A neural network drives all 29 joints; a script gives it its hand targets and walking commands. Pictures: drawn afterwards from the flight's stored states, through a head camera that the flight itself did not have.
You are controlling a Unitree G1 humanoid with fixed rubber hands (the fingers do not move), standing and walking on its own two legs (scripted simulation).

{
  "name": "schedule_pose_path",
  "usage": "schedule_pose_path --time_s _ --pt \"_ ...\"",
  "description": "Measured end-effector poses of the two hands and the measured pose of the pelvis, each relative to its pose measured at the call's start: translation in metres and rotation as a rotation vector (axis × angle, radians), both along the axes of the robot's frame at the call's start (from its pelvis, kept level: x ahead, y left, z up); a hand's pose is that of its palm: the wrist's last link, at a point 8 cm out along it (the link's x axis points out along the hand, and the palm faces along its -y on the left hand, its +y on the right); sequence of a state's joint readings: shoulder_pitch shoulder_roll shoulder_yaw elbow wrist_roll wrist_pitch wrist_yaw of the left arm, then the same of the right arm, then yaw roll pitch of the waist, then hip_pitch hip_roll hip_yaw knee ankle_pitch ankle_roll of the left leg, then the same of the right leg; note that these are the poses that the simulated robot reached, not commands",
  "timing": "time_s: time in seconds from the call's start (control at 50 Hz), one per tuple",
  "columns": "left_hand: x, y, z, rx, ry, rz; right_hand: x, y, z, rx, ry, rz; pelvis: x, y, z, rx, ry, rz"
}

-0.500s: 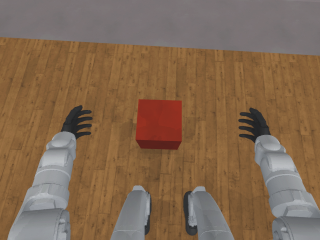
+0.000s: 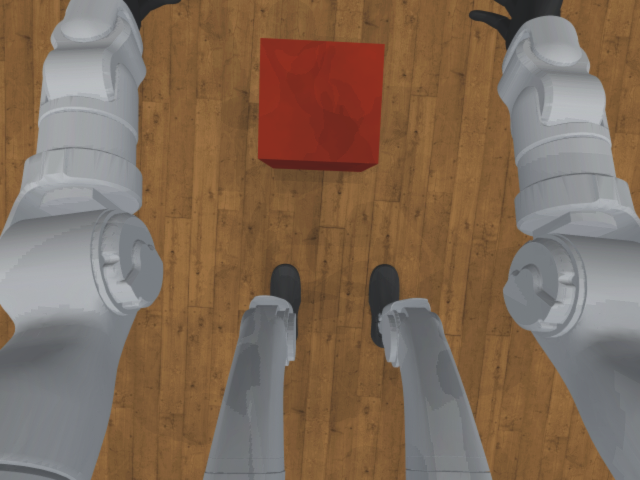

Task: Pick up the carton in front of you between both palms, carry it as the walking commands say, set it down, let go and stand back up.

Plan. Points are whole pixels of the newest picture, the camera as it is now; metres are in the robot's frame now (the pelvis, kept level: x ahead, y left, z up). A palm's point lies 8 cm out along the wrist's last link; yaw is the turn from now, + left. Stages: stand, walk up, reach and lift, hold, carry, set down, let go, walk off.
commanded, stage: reach and lift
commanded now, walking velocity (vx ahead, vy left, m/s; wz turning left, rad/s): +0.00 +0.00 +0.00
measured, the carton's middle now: (319, 116) +0.55 +0.03 -0.53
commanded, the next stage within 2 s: none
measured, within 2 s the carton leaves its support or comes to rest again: leaves its support in 1.80 s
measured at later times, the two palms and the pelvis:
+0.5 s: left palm (194, 94) +0.54 +0.23 -0.33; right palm (446, 98) +0.54 -0.16 -0.33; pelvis -0.01 -0.02 -0.17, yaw +0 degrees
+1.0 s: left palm (227, 107) +0.55 +0.21 -0.46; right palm (420, 115) +0.54 -0.16 -0.47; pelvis -0.03 -0.01 -0.28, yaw -1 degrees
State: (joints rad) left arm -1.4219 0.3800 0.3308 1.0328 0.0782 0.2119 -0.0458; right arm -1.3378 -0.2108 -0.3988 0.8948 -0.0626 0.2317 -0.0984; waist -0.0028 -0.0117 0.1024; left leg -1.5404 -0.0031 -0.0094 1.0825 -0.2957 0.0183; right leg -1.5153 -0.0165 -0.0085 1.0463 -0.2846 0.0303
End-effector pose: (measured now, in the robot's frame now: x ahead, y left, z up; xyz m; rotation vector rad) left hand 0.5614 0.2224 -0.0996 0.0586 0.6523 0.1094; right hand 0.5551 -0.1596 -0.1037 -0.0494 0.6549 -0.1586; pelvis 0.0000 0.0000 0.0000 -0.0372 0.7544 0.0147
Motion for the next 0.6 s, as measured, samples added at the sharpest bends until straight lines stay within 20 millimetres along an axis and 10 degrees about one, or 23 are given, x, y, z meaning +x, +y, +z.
schedule_pose_path --time_s 0.22,0.6 --pt "-0.005 -0.007 -0.074 -0.01 0.033 0.031 -0.004 -0.001 -0.075 0.009 0.021 -0.001 0.026 -0.005 -0.033 -0.004 0.159 0.0" --pt "-0.022 -0.002 -0.266 0.007 0.023 0.055 -0.014 -0.002 -0.262 0.003 0.031 0.014 -0.026 -0.019 -0.216 -0.004 0.028 -0.001"
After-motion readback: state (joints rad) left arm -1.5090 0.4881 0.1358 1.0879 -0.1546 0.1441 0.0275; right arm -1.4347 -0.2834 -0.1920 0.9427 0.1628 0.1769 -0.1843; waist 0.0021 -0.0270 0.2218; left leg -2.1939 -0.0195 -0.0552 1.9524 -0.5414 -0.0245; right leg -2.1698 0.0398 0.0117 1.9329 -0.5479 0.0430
